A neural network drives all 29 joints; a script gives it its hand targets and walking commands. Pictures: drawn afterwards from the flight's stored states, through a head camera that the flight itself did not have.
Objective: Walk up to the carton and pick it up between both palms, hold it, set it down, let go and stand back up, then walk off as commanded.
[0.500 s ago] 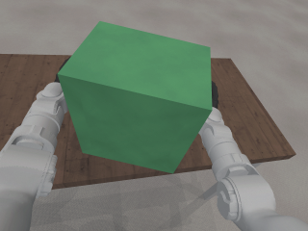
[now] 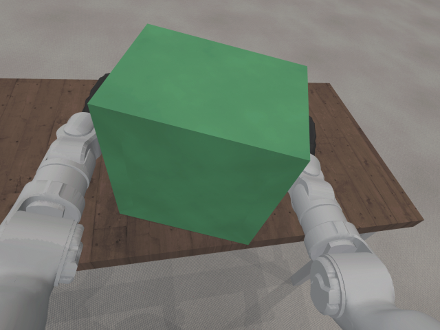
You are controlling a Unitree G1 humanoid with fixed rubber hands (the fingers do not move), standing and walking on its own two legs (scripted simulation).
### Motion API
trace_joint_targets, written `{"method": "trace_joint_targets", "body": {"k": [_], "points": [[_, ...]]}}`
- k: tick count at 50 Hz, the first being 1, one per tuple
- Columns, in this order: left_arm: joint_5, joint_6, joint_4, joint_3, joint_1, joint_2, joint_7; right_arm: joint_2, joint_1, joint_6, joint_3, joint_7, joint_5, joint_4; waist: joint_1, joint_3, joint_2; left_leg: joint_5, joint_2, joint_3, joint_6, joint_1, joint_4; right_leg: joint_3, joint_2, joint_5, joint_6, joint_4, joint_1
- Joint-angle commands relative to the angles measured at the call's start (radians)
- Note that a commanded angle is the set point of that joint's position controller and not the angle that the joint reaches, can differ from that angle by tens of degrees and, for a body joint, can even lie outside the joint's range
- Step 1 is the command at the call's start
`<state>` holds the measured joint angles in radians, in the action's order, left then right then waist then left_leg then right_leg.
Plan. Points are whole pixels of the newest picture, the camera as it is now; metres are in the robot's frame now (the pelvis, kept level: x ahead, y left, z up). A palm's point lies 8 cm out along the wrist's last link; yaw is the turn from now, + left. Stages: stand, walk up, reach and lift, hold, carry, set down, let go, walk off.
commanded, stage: reach and lift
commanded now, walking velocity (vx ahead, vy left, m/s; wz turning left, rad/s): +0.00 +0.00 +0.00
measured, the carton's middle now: (203, 147) +0.43 -0.03 +0.09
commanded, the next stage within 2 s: none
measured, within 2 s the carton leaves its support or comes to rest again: neither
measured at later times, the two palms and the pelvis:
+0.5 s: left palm (114, 113) +0.45 +0.12 +0.15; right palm (323, 154) +0.37 -0.24 +0.13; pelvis +0.00 -0.01 +0.00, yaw -2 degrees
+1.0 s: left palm (102, 100) +0.43 +0.13 +0.20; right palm (329, 143) +0.37 -0.23 +0.16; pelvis +0.00 -0.01 +0.00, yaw -2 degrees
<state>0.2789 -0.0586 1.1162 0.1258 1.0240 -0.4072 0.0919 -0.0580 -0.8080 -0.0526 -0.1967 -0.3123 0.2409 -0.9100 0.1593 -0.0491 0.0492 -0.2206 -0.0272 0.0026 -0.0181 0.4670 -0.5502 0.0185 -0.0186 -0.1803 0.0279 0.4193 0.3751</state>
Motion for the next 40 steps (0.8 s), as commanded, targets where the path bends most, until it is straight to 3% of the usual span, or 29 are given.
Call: {"method": "trace_joint_targets", "body": {"k": [1, 2, 3, 5, 7, 11, 15, 17, 18, 20, 22, 23, 25, 26, 27, 31, 33, 34, 36, 37, 39, 40], "points": [[-0.051, 0.1, -0.311, 0.004, 0.667, 0.272, 0.022, 0.181, -0.702, 0.124, 0.18, 0.071, -0.102, 0.465, -0.018, -0.948, -0.187, 0.526, 0.019, 0.003, 0.094, -0.515, 0.008, 0.055, 0.062, 0.461, -0.022, -0.036, -0.154], [-0.059, 0.106, -0.27, -0.013, 0.64, 0.28, 0.024, 0.181, -0.722, 0.122, 0.194, 0.081, -0.102, 0.477, -0.032, -0.932, -0.18, 0.516, 0.023, 0.007, 0.087, -0.495, 0.014, 0.051, 0.062, 0.458, -0.021, -0.036, -0.165], [-0.061, 0.118, -0.331, 0.007, 0.683, 0.298, 0.026, 0.196, -0.744, 0.133, 0.185, 0.087, -0.111, 0.483, -0.008, -0.952, -0.186, 0.516, 0.024, 0.003, 0.092, -0.509, 0.019, 0.06, 0.066, 0.464, -0.018, -0.042, -0.165], [-0.082, 0.134, -0.367, 0.016, 0.697, 0.352, 0.024, 0.219, -0.756, 0.154, 0.182, 0.113, -0.119, 0.445, -0.021, -0.959, -0.208, 0.517, 0.019, 0.003, 0.099, -0.535, 0.031, 0.052, 0.07, 0.43, -0.018, -0.041, -0.153], [-0.108, 0.148, -0.298, -0.011, 0.673, 0.415, 0.034, 0.295, -0.794, 0.164, 0.228, 0.144, -0.134, 0.452, -0.054, -0.933, -0.185, 0.51, 0.018, 0.01, 0.087, -0.527, 0.046, 0.046, 0.065, 0.431, -0.019, -0.045, -0.174], [-0.174, 0.19, -0.35, 0.004, 0.709, 0.648, 0.07, 0.488, -0.854, 0.214, 0.312, 0.233, -0.157, 0.427, -0.088, -1.014, -0.178, 0.572, 0.019, 0.018, 0.092, -0.583, 0.066, 0.032, 0.073, 0.444, -0.015, -0.038, -0.219], [-0.242, 0.19, -0.324, -0.033, 0.657, 0.699, 0.064, 0.509, -0.829, 0.221, 0.342, 0.277, -0.159, 0.344, -0.132, -0.937, -0.195, 0.585, 0.018, 0.029, 0.092, -0.612, 0.097, 0.032, 0.082, 0.39, -0.015, -0.053, -0.222], [-0.276, 0.182, -0.27, -0.084, 0.621, 0.66, 0.069, 0.491, -0.773, 0.207, 0.339, 0.284, -0.173, 0.268, -0.152, -0.845, -0.169, 0.511, 0.028, 0.042, 0.076, -0.57, 0.123, 0.027, 0.076, 0.348, -0.014, -0.069, -0.249], [-0.271, 0.176, -0.278, -0.079, 0.617, 0.658, 0.068, 0.494, -0.767, 0.198, 0.355, 0.288, -0.166, 0.288, -0.156, -0.815, -0.157, 0.48, 0.032, 0.045, 0.065, -0.547, 0.142, 0.023, 0.072, 0.351, -0.011, -0.066, -0.283], [-0.272, 0.158, -0.248, -0.07, 0.609, 0.663, 0.073, 0.484, -0.766, 0.182, 0.364, 0.29, -0.158, 0.257, -0.15, -0.737, -0.143, 0.439, 0.035, 0.045, 0.059, -0.537, 0.163, 0.024, 0.069, 0.317, -0.014, -0.08, -0.3], [-0.233, 0.155, -0.322, -0.035, 0.667, 0.675, 0.069, 0.499, -0.801, 0.179, 0.387, 0.295, -0.138, 0.317, -0.152, -0.787, -0.141, 0.416, 0.037, 0.052, 0.052, -0.537, 0.159, 0.023, 0.072, 0.291, -0.012, -0.075, -0.296], [-0.239, 0.131, -0.308, -0.04, 0.626, 0.675, 0.066, 0.504, -0.779, 0.15, 0.399, 0.296, -0.135, 0.291, -0.156, -0.731, -0.135, 0.403, 0.04, 0.052, 0.047, -0.537, 0.175, 0.019, 0.067, 0.284, -0.014, -0.086, -0.311], [-0.203, 0.139, -0.377, -0.014, 0.702, 0.697, 0.059, 0.55, -0.882, 0.154, 0.458, 0.298, -0.102, 0.412, -0.182, -0.793, -0.108, 0.426, 0.043, 0.051, 0.038, -0.522, 0.164, 0.009, 0.068, 0.323, -0.008, -0.07, -0.33], [-0.2, 0.13, -0.396, -0.005, 0.694, 0.698, 0.057, 0.545, -0.859, 0.151, 0.446, 0.293, -0.102, 0.412, -0.165, -0.771, -0.115, 0.442, 0.041, 0.042, 0.044, -0.535, 0.16, 0.01, 0.065, 0.347, -0.009, -0.071, -0.34], [-0.175, 0.125, -0.447, 0.027, 0.731, 0.722, 0.053, 0.559, -0.904, 0.149, 0.473, 0.295, -0.078, 0.467, -0.172, -0.809, -0.117, 0.45, 0.039, 0.041, 0.044, -0.527, 0.154, 0.006, 0.066, 0.354, -0.007, -0.061, -0.341], [-0.132, 0.085, -0.413, 0.033, 0.771, 0.714, 0.059, 0.585, -0.965, 0.106, 0.509, 0.292, -0.055, 0.536, -0.189, -0.816, -0.036, 0.349, 0.044, 0.05, 0.015, -0.477, 0.166, -0.013, 0.059, 0.298, 0.001, -0.067, -0.357], [-0.105, 0.043, -0.493, 0.072, 0.741, 0.759, 0.053, 0.593, -0.937, 0.073, 0.526, 0.281, -0.016, 0.565, -0.172, -0.813, -0.051, 0.386, 0.048, 0.036, 0.024, -0.507, 0.168, -0.008, 0.067, 0.343, -0.001, -0.069, -0.361], [-0.112, 0.024, -0.459, 0.057, 0.709, 0.761, 0.051, 0.586, -0.963, 0.06, 0.535, 0.28, -0.002, 0.584, -0.179, -0.765, -0.027, 0.378, 0.047, 0.035, 0.019, -0.494, 0.171, -0.017, 0.069, 0.342, 0.004, -0.07, -0.371], [-0.1, 0.015, -0.544, 0.067, 0.78, 0.765, 0.055, 0.597, -0.987, 0.052, 0.54, 0.272, 0.001, 0.633, -0.173, -0.816, -0.032, 0.372, 0.054, 0.031, 0.024, -0.478, 0.161, -0.021, 0.068, 0.37, 0.005, -0.061, -0.388], [-0.118, -0.011, -0.474, 0.041, 0.75, 0.765, 0.06, 0.575, -1.012, 0.036, 0.517, 0.272, 0.005, 0.622, -0.174, -0.763, -0.021, 0.349, 0.048, 0.026, 0.025, -0.491, 0.169, -0.019, 0.075, 0.312, 0.002, -0.076, -0.356], [-0.124, -0.041, -0.484, 0.035, 0.755, 0.769, 0.06, 0.566, -1.029, 0.018, 0.503, 0.272, 0.011, 0.616, -0.178, -0.753, -0.048, 0.345, 0.046, 0.021, 0.024, -0.491, 0.172, -0.023, 0.074, 0.286, -0.005, -0.084, -0.351], [-0.113, -0.052, -0.523, 0.05, 0.76, 0.797, 0.056, 0.563, -1.06, 0.02, 0.502, 0.273, 0.023, 0.675, -0.177, -0.796, -0.058, 0.358, 0.046, 0.019, 0.033, -0.503, 0.164, -0.02, 0.079, 0.294, -0.007, -0.078, -0.347]]}}
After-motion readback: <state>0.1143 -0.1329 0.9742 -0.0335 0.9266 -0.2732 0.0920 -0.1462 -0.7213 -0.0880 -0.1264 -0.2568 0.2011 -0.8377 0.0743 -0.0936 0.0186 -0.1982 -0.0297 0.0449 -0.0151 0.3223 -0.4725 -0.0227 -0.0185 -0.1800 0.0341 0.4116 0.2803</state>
